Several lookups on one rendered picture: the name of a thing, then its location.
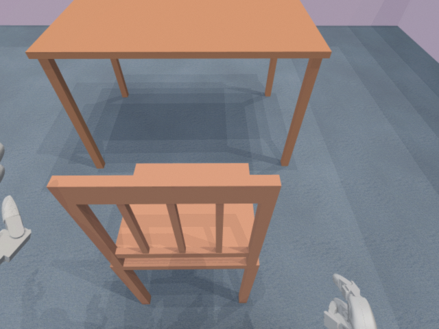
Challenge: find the chair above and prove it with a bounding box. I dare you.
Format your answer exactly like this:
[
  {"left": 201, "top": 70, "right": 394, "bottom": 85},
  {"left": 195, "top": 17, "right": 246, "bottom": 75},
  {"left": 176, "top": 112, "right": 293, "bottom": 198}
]
[{"left": 47, "top": 163, "right": 281, "bottom": 304}]

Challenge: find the robot left hand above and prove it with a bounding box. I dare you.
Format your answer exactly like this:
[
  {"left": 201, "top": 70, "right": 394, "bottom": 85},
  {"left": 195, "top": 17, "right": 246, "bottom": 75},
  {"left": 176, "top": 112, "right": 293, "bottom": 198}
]
[{"left": 0, "top": 143, "right": 32, "bottom": 264}]

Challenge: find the robot right hand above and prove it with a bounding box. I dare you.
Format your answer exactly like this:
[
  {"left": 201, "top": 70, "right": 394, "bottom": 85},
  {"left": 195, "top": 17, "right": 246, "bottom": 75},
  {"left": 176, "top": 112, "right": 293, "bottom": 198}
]
[{"left": 324, "top": 273, "right": 377, "bottom": 329}]

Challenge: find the table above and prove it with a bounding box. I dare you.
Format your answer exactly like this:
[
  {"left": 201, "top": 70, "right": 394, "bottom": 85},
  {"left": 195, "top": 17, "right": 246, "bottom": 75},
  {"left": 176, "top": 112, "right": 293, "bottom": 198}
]
[{"left": 25, "top": 0, "right": 332, "bottom": 169}]

